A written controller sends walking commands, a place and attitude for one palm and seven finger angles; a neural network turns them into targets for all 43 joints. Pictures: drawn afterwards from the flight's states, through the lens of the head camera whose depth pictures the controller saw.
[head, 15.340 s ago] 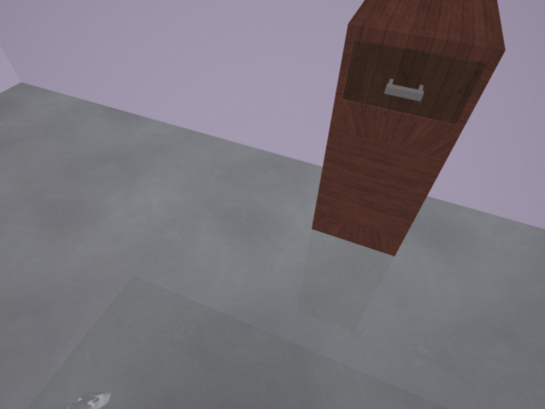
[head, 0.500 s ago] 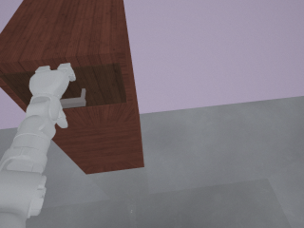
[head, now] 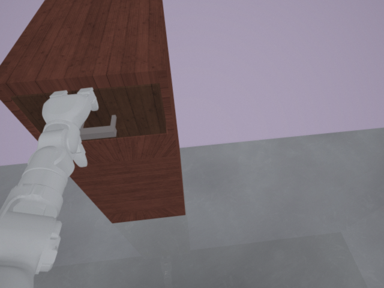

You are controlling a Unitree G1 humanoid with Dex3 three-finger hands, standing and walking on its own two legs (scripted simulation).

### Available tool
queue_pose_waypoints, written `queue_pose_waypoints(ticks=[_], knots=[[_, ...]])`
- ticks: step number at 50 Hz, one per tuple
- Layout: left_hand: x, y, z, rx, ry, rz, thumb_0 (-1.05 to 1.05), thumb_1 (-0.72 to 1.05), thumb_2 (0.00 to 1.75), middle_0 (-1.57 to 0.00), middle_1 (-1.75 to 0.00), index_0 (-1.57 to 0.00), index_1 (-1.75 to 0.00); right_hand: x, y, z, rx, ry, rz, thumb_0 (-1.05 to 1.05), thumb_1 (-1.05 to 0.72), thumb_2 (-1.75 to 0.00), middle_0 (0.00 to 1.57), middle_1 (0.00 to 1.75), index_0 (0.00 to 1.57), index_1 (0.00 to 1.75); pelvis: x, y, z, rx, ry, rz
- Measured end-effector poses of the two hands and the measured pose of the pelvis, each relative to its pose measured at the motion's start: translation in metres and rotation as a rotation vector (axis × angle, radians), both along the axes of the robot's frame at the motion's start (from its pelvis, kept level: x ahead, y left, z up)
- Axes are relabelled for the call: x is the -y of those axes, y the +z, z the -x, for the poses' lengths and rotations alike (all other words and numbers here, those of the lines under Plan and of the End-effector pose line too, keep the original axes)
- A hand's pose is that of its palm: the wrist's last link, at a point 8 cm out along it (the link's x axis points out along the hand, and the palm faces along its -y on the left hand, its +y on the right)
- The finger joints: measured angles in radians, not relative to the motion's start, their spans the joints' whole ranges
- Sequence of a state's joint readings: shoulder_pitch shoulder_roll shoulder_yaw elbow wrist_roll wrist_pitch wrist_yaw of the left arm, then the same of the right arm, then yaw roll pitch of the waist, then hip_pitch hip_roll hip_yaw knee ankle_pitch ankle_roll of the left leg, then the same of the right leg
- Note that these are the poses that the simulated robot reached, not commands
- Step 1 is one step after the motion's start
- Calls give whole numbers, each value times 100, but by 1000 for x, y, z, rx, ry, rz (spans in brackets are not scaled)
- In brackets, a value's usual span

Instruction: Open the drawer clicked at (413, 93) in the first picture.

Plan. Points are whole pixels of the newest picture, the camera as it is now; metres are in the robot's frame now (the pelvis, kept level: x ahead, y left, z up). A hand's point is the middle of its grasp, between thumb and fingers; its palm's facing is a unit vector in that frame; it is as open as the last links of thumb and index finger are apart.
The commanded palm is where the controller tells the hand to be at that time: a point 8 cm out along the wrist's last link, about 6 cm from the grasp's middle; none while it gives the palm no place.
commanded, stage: move the hooked fingers above the handle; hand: left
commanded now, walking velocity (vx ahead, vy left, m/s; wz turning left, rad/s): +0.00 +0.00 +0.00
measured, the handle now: (96, 126) +0.50 +0.25 +0.03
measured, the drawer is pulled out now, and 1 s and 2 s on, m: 0.00 0.00 0.00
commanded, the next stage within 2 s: none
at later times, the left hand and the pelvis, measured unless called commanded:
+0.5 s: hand (77, 126) +0.44 +0.26 +0.09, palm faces -0.04 -0.01 -1.00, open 13.7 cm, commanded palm +0.42 +0.26 +0.14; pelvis +0.00 +0.00 +0.00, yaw -1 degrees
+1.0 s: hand (89, 120) +0.46 +0.24 +0.09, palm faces -0.01 -0.02 -1.00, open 13.5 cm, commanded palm +0.43 +0.26 +0.14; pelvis +0.00 -0.01 +0.00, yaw -1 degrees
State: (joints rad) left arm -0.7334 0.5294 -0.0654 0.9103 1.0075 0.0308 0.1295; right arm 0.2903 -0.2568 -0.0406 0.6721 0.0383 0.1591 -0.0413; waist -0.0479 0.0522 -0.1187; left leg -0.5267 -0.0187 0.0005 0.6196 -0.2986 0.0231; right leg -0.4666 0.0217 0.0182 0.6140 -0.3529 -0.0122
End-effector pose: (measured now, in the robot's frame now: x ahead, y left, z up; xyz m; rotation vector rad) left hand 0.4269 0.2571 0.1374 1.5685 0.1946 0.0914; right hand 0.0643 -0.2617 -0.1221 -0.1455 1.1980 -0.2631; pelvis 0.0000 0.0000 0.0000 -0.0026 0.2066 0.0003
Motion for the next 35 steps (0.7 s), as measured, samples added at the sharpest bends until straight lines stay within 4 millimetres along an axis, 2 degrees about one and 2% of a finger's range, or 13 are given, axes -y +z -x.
queue_pose_waypoints(ticks=[4, 9, 13, 18, 24, 28, 35], knots=[[13, -10, 3, -45, -79, 45, 0, -49, 30, -31, -120, -33, -122, -1, 3, 0, -6, 5, 14, 0, -91, -90, 20, 30, 21, 30, -1, 0, -2, 11, 6, 1], [29, -10, 0, 31, -186, 66, 0, -49, 30, -32, -120, -32, -121, 1, 4, 2, -10, 2, 37, 0, -91, -90, 20, 30, 21, 30, -2, -2, -2, 5, 5, 2], [26, -4, -7, 104, -168, 50, 0, -49, 30, -36, -122, -32, -121, 1, 1, 7, -20, -5, 33, 0, -91, -90, 20, 30, 21, 30, -3, -3, 0, -10, -2, 3], [27, 0, -8, 107, -109, 25, 0, -49, 30, -39, -125, -34, -123, -1, -4, 13, -38, -20, 1, 0, -91, -90, 20, 30, 21, 30, -2, -2, -1, -13, -15, 0], [3, 6, -1, 40, 24, 12, 0, -49, 30, -35, -122, -34, -122, -1, -3, 16, -29, -41, -15, 0, -91, -90, 20, 30, 21, 30, 2, 2, -2, 11, -19, -5], [-5, 3, 7, -25, 17, -1, 0, -49, 30, -33, -121, -33, -121, 5, 1, 14, -25, -27, 6, 0, -91, -90, 20, 30, 21, 30, 5, 3, -2, 22, -6, -3], [30, -6, 15, -10, -182, 47, 0, -49, 30, -32, -120, -32, -121, 17, 6, 2, -12, 12, 54, 0, -91, -90, 20, 30, 21, 30, 5, 1, 1, 30, 18, 0]])
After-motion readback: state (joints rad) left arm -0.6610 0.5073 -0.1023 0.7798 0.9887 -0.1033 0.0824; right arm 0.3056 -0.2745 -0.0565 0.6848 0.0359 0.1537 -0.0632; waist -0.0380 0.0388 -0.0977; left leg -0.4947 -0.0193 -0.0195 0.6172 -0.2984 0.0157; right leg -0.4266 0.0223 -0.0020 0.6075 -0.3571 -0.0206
